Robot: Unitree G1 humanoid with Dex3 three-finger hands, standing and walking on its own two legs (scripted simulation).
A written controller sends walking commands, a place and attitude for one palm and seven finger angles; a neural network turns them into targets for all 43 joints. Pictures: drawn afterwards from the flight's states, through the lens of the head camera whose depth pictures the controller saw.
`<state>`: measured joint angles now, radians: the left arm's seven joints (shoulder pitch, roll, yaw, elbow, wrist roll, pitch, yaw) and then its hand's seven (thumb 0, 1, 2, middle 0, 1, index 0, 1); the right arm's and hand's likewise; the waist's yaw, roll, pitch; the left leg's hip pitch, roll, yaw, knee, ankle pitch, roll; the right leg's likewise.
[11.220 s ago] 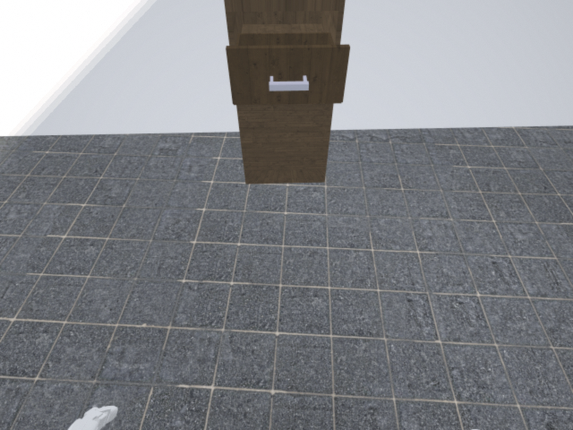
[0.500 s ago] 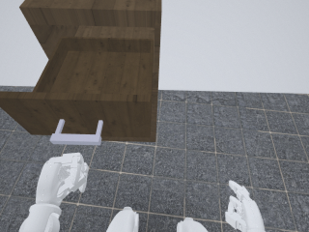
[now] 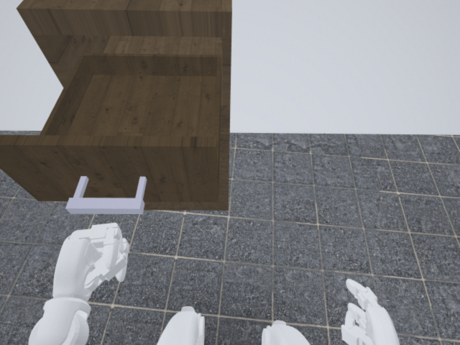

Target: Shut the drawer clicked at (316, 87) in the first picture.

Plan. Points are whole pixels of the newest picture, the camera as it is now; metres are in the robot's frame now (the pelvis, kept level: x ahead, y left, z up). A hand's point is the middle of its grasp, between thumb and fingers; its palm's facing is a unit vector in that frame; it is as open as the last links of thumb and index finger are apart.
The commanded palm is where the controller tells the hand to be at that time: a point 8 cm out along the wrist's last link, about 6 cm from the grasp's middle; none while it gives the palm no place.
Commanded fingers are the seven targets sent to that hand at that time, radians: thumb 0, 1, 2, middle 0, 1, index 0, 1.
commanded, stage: bring the fist close to the handle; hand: left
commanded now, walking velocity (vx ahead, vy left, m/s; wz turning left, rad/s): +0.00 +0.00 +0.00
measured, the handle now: (109, 194) +0.35 +0.23 +0.04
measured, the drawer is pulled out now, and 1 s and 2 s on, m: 0.29 0.24 0.12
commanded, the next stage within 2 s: push the drawer shut in 0.02 s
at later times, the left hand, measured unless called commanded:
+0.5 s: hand (128, 238) +0.28 +0.18 +0.04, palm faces +0.00 -1.00 -0.07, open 3.2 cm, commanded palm +0.27 +0.24 +0.05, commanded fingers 0.00 0.90 0.90 -1.40 -1.60 -1.40 -1.60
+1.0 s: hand (129, 208) +0.33 +0.19 +0.04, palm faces +0.00 -1.00 -0.06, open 2.9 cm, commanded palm +0.33 +0.24 +0.05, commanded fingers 0.00 0.90 0.90 -1.40 -1.60 -1.40 -1.60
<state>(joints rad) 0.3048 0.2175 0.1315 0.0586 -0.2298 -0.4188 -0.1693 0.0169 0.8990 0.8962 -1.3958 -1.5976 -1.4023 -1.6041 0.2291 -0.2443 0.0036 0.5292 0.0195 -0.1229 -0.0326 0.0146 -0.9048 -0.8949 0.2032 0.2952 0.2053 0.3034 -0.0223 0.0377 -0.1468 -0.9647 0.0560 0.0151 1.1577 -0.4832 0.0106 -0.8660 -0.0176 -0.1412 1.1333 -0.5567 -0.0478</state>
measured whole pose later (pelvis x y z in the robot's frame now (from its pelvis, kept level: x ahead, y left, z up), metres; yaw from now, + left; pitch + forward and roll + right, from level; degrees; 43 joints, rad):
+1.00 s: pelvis -0.02 +0.00 +0.00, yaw +0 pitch +17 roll -2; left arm -0.18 0.29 0.19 0.46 -0.22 -0.39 -0.20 -0.03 0.73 0.91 -1.40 -1.60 -1.40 -1.60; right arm 0.22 -0.25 0.03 0.62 0.03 -0.11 -0.06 0.01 -0.91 -0.89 0.20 0.30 0.21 0.30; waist -0.04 0.04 -0.12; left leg -1.00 0.06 0.01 1.15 -0.45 0.01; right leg -0.90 -0.01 -0.15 1.13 -0.52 -0.05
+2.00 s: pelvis -0.02 +0.00 -0.01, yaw -2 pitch +21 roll -3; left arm -0.72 0.42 0.33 1.06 -0.11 -0.49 -0.20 -0.01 0.73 0.91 -1.40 -1.60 -1.40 -1.60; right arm 0.30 -0.26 0.03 0.66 0.00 0.00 -0.03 0.01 -0.91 -0.89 0.20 0.30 0.21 0.30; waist -0.12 0.02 -0.12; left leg -1.10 0.07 0.01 1.18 -0.45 0.02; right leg -1.00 0.00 -0.13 1.15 -0.51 -0.05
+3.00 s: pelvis -0.02 +0.02 -0.03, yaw -4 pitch +29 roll -7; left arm -1.16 0.71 0.44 1.33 0.03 -0.38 -0.19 0.05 0.68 0.87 -1.40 -1.60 -1.40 -1.60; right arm 0.39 -0.27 0.08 0.64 -0.05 0.05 0.01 0.00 -0.91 -0.89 0.20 0.30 0.21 0.30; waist -0.27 0.05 -0.10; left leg -1.31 0.09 -0.01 1.26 -0.47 0.04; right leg -1.18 0.02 -0.15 1.17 -0.50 -0.03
